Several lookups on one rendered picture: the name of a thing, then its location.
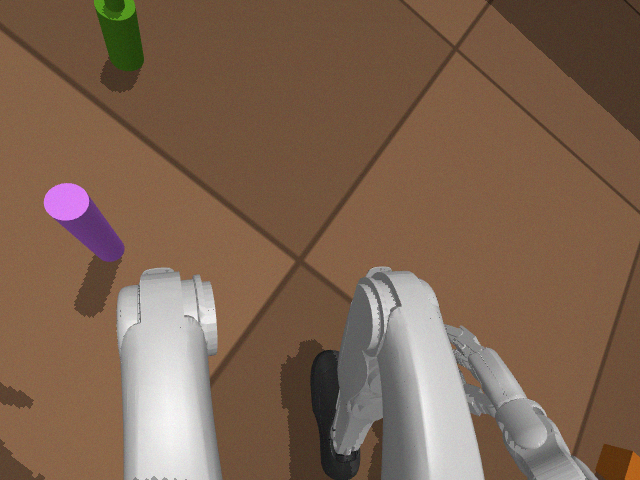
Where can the right robot arm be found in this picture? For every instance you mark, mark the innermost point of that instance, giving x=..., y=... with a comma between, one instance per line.
x=536, y=445

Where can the right robot foot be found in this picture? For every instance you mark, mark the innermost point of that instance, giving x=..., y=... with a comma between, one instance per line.
x=324, y=394

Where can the right robot hand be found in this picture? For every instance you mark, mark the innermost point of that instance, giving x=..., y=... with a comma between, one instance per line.
x=486, y=366

